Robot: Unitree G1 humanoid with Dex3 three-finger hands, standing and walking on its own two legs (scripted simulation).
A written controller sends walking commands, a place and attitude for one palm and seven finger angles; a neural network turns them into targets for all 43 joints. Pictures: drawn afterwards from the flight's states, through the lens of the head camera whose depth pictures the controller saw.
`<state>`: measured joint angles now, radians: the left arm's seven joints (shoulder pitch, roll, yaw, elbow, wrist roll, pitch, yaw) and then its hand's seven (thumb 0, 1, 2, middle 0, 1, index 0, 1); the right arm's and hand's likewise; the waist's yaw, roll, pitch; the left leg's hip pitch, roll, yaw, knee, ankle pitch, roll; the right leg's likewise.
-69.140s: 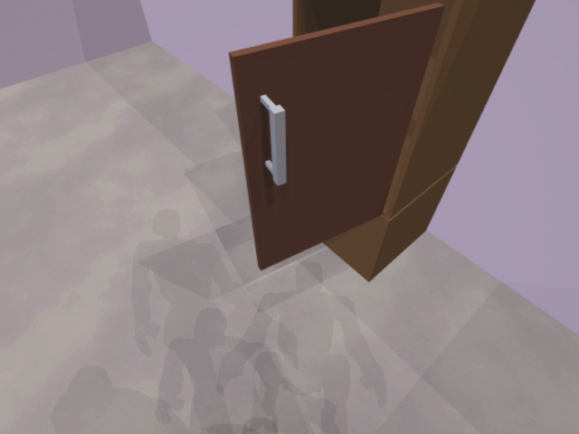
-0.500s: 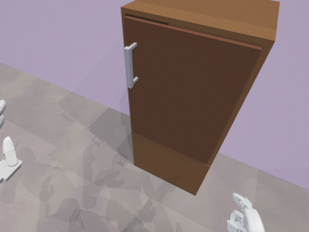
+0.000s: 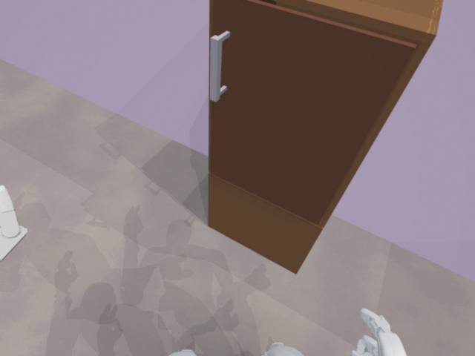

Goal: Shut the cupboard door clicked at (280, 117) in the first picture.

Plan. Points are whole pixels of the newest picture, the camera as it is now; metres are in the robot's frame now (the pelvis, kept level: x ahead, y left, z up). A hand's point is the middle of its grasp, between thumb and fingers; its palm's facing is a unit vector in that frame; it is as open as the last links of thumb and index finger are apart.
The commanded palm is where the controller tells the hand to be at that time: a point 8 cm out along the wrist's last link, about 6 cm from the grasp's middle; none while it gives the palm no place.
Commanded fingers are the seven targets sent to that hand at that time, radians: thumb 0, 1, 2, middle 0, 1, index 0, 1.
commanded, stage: step back with the hand held close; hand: left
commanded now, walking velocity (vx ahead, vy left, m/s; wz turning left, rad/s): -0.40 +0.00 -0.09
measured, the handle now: (220, 67) +0.72 +0.07 +0.12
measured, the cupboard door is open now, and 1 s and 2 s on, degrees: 0 0 0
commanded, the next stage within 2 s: stop stepping back and stand still in 0.18 s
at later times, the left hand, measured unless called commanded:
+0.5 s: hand out of the picture +0.11 +0.25 +0.19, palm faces +0.35 -0.82 -0.45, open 7.4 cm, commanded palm +0.06 +0.29 +0.20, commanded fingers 0.00 0.90 0.90 -0.20 -0.30 -0.20 -0.30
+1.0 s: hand out of the picture +0.08 +0.28 +0.20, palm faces +0.45 -0.80 -0.39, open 7.4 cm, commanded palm +0.04 +0.31 +0.20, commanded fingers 0.00 0.90 0.90 -0.20 -0.30 -0.20 -0.30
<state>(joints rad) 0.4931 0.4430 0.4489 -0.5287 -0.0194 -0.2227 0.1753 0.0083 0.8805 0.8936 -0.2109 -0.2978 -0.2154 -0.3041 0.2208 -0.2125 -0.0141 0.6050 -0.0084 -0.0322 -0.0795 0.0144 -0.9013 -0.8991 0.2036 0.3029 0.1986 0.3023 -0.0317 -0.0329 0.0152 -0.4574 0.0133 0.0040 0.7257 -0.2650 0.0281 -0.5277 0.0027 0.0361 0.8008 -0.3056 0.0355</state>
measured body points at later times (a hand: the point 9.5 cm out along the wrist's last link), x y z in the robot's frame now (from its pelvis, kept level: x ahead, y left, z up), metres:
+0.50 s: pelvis -0.10 +0.00 +0.01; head -0.13 +0.03 +0.46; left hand +0.09 +0.29 +0.21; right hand +0.01 -0.28 -0.06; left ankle -0.08 +0.09 -0.72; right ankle -0.15 -0.13 -0.71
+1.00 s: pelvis -0.13 +0.02 +0.02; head -0.17 +0.03 +0.47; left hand +0.05 +0.32 +0.22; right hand -0.03 -0.24 -0.08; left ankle -0.08 +0.13 -0.70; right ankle -0.20 -0.08 -0.71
